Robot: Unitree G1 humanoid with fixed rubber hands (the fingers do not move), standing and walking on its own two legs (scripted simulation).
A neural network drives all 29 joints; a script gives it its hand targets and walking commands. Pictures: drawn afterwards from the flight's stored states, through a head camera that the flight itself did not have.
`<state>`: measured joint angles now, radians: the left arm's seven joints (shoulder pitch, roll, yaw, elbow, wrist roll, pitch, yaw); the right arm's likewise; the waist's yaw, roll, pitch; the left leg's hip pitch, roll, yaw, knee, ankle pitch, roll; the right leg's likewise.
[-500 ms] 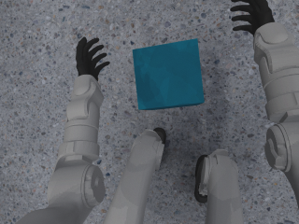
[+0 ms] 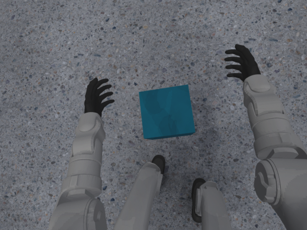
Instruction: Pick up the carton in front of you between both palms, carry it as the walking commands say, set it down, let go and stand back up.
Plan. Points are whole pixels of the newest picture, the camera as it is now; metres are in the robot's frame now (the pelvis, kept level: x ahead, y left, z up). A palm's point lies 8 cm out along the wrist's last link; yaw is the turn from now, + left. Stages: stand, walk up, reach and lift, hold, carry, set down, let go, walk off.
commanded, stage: let go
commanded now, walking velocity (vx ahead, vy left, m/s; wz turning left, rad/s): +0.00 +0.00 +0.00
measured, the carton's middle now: (167, 115) +0.44 +0.11 -0.53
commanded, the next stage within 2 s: stand in 1.24 s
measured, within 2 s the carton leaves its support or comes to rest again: neither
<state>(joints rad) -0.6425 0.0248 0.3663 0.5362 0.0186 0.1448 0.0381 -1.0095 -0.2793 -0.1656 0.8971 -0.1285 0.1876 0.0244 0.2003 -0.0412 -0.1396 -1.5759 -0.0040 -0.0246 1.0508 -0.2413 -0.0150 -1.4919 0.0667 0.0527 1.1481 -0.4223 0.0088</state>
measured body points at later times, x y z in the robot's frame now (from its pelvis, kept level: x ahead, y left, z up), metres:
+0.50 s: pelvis +0.07 +0.02 +0.10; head +0.19 +0.02 +0.54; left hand +0.25 +0.26 +0.03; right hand +0.36 -0.16 +0.00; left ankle +0.10 +0.12 -0.62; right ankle +0.03 -0.12 -0.62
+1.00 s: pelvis +0.09 -0.02 +0.12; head +0.11 -0.01 +0.57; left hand +0.26 +0.23 +0.05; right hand +0.26 -0.25 +0.05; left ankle +0.10 +0.12 -0.62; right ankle +0.03 -0.12 -0.62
